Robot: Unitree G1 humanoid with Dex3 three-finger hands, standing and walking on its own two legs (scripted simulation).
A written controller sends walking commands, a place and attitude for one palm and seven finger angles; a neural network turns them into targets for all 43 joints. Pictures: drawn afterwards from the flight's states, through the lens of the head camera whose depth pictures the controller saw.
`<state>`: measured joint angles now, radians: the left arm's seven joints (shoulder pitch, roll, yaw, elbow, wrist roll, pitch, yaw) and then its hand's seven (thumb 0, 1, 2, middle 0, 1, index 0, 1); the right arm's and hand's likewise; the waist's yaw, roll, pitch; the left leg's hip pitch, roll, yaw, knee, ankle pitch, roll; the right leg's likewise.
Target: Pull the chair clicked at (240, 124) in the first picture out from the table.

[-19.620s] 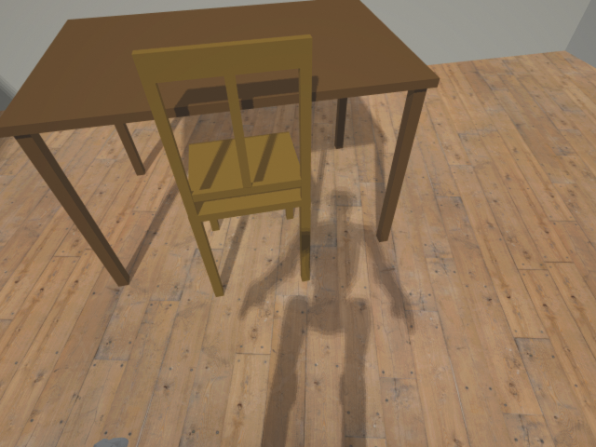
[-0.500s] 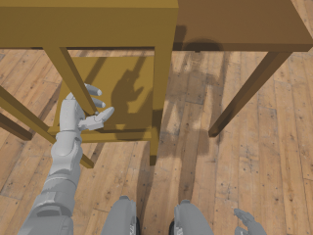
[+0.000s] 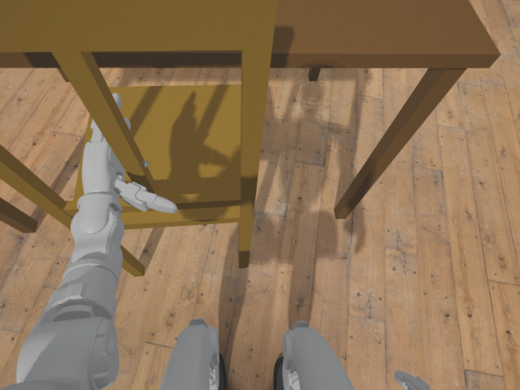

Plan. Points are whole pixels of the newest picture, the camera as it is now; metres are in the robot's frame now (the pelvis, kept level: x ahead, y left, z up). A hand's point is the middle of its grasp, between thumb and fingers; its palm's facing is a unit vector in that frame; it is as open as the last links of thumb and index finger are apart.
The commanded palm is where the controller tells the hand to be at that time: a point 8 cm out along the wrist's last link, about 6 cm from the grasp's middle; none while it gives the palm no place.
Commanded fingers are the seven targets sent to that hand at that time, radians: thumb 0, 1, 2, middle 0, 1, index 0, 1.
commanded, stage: draw the fingers out of the gap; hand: left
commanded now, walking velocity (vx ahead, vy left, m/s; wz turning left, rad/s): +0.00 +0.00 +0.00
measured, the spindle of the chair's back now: (125, 148) +0.45 +0.18 +0.07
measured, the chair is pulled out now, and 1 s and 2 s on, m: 0.04 0.04 0.04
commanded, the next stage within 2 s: aim the fingers beside a spindle in 0.86 s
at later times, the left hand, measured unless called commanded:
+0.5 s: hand (139, 206) +0.38 +0.17 +0.02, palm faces +0.03 -1.00 +0.00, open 17.5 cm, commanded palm +0.36 +0.21 +0.03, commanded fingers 0.00 -0.55 0.20 0.00 0.00 0.00 0.00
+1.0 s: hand (130, 252) +0.31 +0.17 +0.02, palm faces +0.05 -1.00 -0.03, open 17.5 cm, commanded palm +0.29 +0.22 +0.03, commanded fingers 0.00 -0.55 0.21 -0.00 -0.01 -0.00 -0.01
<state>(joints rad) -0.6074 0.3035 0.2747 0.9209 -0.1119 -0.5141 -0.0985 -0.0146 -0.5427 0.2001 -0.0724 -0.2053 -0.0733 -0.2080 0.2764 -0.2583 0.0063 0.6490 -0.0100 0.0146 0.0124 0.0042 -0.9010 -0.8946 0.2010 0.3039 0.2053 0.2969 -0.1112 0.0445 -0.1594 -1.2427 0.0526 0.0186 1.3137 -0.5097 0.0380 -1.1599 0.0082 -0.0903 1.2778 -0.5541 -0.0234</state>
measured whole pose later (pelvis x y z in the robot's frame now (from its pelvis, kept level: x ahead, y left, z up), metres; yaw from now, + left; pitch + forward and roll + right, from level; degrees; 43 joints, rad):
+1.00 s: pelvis +0.01 +0.00 +0.01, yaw +1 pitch +22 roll -3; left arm 0.03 0.20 0.09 0.32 -0.17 -0.50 -0.10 -0.02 -0.55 0.20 0.00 0.00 0.00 0.00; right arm 0.17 -0.23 0.01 0.56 0.00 -0.02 0.01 0.01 -0.90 -0.89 0.20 0.30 0.21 0.30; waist -0.02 0.03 -0.17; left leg -1.14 0.04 0.00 1.29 -0.53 0.03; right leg -1.05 0.00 -0.10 1.25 -0.58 -0.02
